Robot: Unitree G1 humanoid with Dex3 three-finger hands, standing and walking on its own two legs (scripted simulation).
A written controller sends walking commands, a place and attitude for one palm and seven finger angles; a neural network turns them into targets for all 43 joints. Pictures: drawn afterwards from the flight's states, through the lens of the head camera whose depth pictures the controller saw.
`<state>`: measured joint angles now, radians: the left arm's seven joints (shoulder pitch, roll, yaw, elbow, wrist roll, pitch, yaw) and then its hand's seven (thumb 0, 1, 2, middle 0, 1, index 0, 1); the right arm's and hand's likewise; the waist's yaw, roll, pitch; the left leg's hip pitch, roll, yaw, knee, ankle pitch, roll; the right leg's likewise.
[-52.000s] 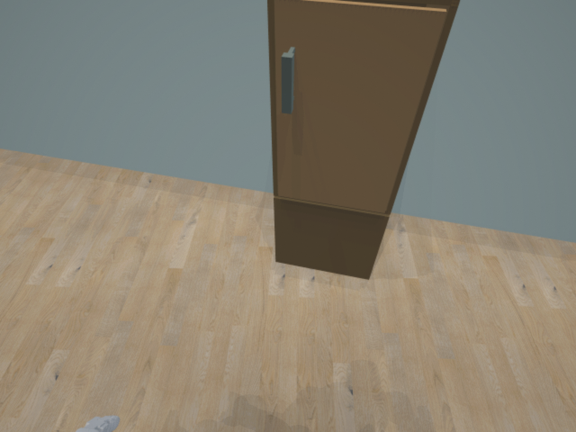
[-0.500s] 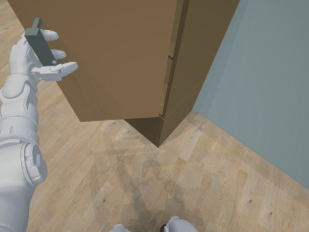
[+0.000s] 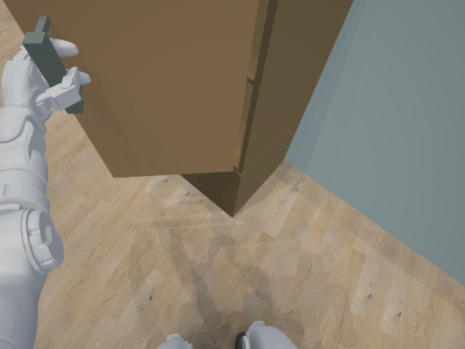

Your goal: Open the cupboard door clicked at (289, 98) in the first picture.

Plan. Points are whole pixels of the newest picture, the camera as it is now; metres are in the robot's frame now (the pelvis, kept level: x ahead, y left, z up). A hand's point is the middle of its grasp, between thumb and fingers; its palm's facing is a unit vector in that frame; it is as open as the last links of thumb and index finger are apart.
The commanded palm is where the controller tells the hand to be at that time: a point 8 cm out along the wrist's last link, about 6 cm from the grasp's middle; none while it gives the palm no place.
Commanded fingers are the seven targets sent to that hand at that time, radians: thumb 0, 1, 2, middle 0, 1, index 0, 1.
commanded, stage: pull the door open along its arc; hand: left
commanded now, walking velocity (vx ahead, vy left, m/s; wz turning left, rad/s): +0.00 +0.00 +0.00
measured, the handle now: (60, 68) +0.56 +0.23 +0.12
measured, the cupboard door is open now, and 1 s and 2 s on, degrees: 46 94 93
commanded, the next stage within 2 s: open thumb and fingers to let go in 0.94 s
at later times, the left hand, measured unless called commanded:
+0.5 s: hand (89, 152) +0.40 +0.16 +0.12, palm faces +0.09 -0.99 +0.10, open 6.3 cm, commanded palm +0.33 +0.23 +0.12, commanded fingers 0.00 0.90 0.90 -0.40 -1.35 -0.40 -1.35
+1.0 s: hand (170, 211) +0.30 +0.06 +0.12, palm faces +0.38 -0.92 +0.00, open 6.3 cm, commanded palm +0.25 +0.10 +0.12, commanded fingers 0.00 0.90 0.90 -0.40 -1.35 -0.40 -1.35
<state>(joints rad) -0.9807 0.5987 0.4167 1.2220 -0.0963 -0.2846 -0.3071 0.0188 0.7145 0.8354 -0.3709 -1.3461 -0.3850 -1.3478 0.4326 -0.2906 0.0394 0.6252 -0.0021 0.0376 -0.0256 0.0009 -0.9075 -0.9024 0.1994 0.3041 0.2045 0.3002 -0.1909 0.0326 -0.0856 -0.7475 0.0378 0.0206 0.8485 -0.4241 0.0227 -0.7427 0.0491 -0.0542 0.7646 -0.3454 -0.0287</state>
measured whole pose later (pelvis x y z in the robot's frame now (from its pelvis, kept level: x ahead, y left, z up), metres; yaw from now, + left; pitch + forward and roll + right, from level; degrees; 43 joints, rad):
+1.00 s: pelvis +0.01 -0.03 +0.02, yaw +2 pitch +2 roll +0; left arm 0.13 -0.10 -0.18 -0.10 0.03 0.07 0.51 0.04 0.65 0.72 -0.31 -1.31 -0.35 -1.33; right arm 0.18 -0.19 0.02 0.56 -0.05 0.11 -0.01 0.01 -0.91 -0.90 0.20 0.30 0.20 0.30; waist -0.02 0.06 -0.07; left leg -0.29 0.02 0.00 0.63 -0.37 -0.02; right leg -0.32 0.04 -0.07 0.64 -0.35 -0.07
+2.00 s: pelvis -0.03 -0.01 +0.02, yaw +3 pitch +1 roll +0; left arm -0.16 -0.13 -0.23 0.19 0.07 0.02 0.59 -0.01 -0.50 0.31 -0.40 -0.60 -0.37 -0.64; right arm 0.16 -0.16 0.02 0.66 -0.05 0.07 -0.02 0.01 -0.91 -0.90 0.20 0.30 0.20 0.30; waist 0.01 0.03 -0.04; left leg -0.38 -0.02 0.01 0.70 -0.34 0.02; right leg -0.39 0.00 -0.07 0.68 -0.32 -0.03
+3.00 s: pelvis +0.00 -0.03 +0.02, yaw +3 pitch +2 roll +0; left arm 0.43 0.17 0.02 -0.23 -0.19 -0.13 -0.14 -0.01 -0.50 0.30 -0.18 -0.31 -0.18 -0.31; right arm 0.22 -0.23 0.04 0.53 0.02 -0.11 -0.05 0.01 -0.91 -0.90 0.20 0.30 0.20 0.30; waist 0.02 0.05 -0.06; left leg -0.33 0.02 -0.01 0.68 -0.38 -0.02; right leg -0.36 0.03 -0.08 0.69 -0.37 -0.07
